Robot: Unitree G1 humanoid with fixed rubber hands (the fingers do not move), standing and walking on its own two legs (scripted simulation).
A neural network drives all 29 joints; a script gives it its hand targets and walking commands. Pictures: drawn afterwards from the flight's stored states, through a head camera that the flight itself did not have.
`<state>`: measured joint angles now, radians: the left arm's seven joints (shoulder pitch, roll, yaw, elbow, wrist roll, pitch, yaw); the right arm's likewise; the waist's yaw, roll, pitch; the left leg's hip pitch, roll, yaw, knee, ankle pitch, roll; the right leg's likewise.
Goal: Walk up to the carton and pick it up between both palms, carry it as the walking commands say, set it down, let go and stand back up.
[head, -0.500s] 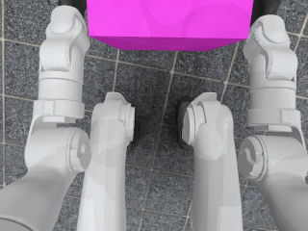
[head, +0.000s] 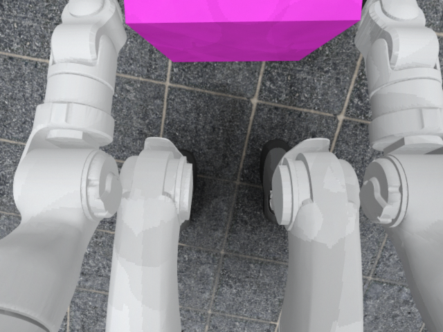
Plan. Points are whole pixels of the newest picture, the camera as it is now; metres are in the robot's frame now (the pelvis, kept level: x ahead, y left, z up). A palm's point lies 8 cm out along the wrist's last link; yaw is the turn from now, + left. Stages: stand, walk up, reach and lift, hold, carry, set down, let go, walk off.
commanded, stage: set down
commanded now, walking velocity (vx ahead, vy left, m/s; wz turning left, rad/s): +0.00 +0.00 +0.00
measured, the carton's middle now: out of the picture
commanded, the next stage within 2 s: none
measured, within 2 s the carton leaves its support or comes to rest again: neither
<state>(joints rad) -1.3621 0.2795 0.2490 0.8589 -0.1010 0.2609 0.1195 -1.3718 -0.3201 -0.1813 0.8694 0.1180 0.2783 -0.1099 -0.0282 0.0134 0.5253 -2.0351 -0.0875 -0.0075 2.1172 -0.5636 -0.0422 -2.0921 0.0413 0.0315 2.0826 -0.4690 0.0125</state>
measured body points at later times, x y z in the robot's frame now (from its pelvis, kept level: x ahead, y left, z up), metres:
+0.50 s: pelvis +0.00 +0.00 -0.02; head +0.37 -0.02 +0.23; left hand +0.55 +0.15 -0.19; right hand +0.54 -0.20 -0.20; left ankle +0.13 +0.12 -0.36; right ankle +0.15 -0.12 -0.36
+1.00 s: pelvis +0.00 +0.00 -0.04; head +0.36 -0.01 +0.23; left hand +0.56 +0.15 -0.20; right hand +0.55 -0.20 -0.20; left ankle +0.13 +0.12 -0.36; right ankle +0.15 -0.12 -0.36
